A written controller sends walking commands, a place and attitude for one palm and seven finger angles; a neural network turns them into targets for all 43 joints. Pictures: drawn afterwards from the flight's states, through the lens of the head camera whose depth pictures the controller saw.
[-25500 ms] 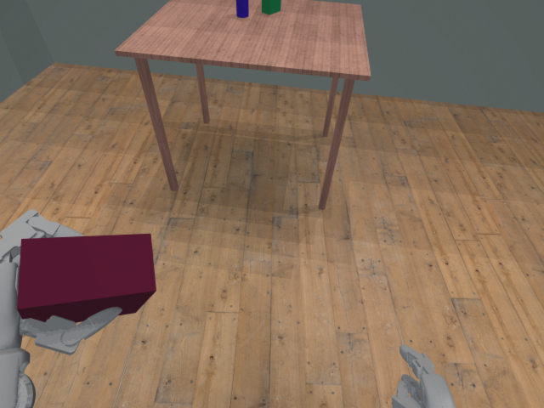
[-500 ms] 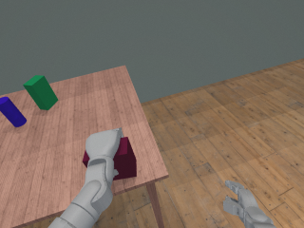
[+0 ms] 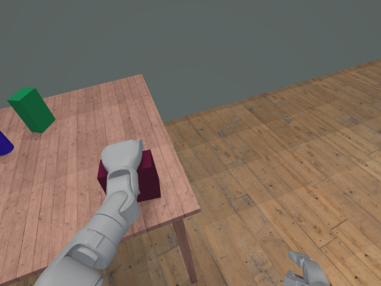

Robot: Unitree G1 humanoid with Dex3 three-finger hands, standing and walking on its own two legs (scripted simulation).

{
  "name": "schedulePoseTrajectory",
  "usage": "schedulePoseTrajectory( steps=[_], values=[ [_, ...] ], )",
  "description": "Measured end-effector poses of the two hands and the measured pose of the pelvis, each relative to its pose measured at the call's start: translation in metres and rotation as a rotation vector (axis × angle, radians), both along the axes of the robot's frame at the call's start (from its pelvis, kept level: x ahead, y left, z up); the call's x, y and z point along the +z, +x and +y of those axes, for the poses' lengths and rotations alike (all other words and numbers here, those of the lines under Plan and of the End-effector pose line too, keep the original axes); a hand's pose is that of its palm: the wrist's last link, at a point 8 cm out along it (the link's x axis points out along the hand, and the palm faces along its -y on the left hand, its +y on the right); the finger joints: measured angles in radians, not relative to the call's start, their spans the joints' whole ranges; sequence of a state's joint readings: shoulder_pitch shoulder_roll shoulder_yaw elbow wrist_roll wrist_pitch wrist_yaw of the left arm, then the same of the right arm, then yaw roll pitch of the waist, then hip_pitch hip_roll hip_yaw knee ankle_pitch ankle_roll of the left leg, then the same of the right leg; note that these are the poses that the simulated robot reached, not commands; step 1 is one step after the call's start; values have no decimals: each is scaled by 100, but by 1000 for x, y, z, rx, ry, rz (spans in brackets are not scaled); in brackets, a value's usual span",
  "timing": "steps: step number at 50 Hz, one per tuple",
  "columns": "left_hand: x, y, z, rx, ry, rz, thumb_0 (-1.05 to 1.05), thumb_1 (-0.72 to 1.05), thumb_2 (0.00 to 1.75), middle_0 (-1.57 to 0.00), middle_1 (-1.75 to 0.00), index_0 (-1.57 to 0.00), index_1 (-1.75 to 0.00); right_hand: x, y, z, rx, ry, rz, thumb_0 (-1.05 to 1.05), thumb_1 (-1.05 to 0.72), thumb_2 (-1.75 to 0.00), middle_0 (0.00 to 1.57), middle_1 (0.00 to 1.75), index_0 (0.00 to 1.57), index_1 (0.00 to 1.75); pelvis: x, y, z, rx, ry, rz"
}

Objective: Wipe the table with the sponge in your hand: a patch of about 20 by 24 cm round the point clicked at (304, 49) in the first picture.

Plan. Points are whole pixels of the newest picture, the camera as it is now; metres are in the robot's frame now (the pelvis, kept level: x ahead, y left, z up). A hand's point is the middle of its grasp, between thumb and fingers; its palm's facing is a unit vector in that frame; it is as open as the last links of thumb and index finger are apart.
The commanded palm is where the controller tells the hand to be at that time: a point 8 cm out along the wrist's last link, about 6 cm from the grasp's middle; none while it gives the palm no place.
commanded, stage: wipe forward along the third lane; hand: left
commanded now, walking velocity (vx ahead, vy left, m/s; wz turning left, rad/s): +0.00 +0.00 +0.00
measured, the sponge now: (133, 183) +0.35 +0.19 +0.01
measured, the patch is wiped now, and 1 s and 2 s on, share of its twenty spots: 0.75 0.85 0.90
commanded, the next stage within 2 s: wipe back along the third lane in 1.06 s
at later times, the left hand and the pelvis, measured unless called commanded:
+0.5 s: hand (126, 155) +0.41 +0.21 +0.05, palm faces -0.07 -0.04 -1.00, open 10.1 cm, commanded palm +0.39 +0.22 +0.10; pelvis +0.00 -0.01 +0.00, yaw +0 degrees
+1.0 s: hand (122, 142) +0.46 +0.24 +0.05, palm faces -0.09 -0.04 -1.00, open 10.1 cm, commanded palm +0.44 +0.25 +0.10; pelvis +0.02 +0.01 +0.00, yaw +0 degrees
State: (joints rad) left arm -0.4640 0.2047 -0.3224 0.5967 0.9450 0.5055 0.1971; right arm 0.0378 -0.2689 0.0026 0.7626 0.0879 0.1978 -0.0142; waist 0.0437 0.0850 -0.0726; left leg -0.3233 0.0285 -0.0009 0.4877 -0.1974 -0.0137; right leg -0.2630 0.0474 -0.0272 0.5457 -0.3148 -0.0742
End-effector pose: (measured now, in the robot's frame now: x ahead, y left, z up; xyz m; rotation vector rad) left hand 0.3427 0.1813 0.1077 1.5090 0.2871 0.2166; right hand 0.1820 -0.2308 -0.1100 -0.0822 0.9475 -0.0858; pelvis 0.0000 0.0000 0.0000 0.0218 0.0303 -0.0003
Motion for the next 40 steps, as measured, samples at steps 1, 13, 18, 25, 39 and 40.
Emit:
schedulePoseTrajectory(
  steps=[1, 13, 18, 25, 39, 40],
  values=[
    [0, 2, 1, 3, -3, 1, -1, -52, 105, -73, -131, -76, -131, -1, -4, -2, -8, -3, 8, 1, -90, -90, 20, 30, 20, 30, 0, 0, 0, -2, 0, 3],
    [-1, 19, 9, 3, 2, 9, -1, -52, 105, -73, -131, -77, -131, -9, -35, -24, -68, -42, 73, 1, -90, -90, 20, 30, 20, 30, -1, 0, -4, -11, -2, 25],
    [1, 30, 12, 7, 15, 16, 0, -52, 105, -73, -131, -77, -131, -11, -39, -26, -76, -49, 85, 1, -90, -90, 20, 30, 20, 30, -1, 0, -5, -8, -3, 38],
    [2, 49, 21, 16, 16, 35, 0, -52, 105, -73, -131, -77, -131, -13, -43, -27, -83, -54, 106, 1, -90, -90, 20, 30, 20, 30, -1, 4, -6, -6, -5, 62],
    [1, 78, 36, 19, 17, 42, 1, -53, 105, -74, -131, -77, -132, -19, -54, -29, -105, -60, 183, 0, -90, -90, 20, 30, 20, 30, -1, 19, 1, -9, -12, 104],
    [1, 80, 38, 21, 14, 41, 1, -53, 105, -74, -131, -77, -132, -19, -55, -28, -107, -61, 186, 0, -90, -90, 20, 30, 20, 30, -1, 20, 2, -10, -12, 105]
  ],
)
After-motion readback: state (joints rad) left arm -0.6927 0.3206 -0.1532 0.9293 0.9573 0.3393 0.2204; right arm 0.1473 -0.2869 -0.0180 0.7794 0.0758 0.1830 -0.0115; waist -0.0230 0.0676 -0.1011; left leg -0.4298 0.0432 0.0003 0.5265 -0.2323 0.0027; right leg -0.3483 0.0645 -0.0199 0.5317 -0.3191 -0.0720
